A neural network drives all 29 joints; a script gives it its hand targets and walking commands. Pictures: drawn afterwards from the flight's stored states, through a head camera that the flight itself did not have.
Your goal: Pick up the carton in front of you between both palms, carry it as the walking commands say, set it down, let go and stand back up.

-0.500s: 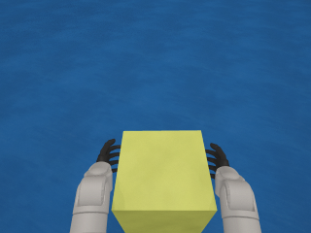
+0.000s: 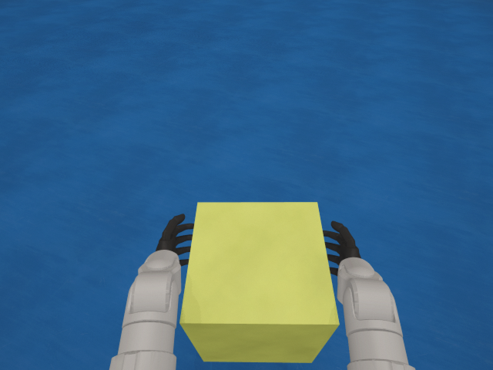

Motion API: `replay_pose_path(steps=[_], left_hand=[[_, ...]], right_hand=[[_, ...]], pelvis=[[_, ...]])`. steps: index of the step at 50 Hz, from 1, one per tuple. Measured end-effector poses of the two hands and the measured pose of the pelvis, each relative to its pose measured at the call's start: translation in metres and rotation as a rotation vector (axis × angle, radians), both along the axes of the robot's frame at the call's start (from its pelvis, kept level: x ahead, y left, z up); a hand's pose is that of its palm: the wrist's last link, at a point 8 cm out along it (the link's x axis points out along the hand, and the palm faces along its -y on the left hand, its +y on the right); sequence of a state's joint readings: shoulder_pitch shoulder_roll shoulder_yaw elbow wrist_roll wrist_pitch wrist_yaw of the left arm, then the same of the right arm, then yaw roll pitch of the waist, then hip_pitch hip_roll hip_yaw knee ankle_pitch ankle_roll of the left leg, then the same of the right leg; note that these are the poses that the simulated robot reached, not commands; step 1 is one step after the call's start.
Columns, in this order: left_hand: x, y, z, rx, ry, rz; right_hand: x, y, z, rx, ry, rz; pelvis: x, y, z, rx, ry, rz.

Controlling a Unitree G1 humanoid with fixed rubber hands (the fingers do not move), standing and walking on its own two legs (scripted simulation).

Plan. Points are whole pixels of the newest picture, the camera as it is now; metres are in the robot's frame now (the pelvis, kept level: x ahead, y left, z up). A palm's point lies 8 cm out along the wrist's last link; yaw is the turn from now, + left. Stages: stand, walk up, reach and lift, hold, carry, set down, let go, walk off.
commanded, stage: carry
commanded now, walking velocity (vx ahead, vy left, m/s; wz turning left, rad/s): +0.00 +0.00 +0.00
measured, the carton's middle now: (257, 286) +0.29 +0.00 -0.04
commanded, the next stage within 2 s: hold in 0.84 s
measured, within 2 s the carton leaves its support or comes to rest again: neither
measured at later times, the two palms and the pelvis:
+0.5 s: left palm (158, 270) +0.27 +0.16 +0.04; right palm (345, 278) +0.27 -0.14 +0.04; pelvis -0.02 +0.01 +0.00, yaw +0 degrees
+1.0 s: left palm (135, 288) +0.24 +0.19 +0.04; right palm (326, 278) +0.27 -0.11 +0.04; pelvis -0.03 +0.01 +0.01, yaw +8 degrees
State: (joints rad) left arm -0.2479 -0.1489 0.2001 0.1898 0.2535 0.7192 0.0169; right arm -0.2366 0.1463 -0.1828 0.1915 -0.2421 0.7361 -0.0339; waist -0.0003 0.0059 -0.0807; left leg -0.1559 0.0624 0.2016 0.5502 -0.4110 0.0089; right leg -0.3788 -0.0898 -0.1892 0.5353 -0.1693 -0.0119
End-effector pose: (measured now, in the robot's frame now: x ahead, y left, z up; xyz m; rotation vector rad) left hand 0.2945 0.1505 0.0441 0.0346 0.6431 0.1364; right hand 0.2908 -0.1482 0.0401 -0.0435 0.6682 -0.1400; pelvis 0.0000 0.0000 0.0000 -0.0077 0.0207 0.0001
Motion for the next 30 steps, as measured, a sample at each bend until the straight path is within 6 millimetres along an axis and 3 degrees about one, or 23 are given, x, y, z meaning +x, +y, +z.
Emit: replay_pose_path(steps=[30], left_hand=[[-0.024,0.012,-0.001,0.002,0.002,0.003]], right_hand=[[-0.023,0.012,-0.001,-0.001,0.002,0.003]], pelvis=[[-0.024,0.011,-0.001,0.002,-0.002,0.004]])
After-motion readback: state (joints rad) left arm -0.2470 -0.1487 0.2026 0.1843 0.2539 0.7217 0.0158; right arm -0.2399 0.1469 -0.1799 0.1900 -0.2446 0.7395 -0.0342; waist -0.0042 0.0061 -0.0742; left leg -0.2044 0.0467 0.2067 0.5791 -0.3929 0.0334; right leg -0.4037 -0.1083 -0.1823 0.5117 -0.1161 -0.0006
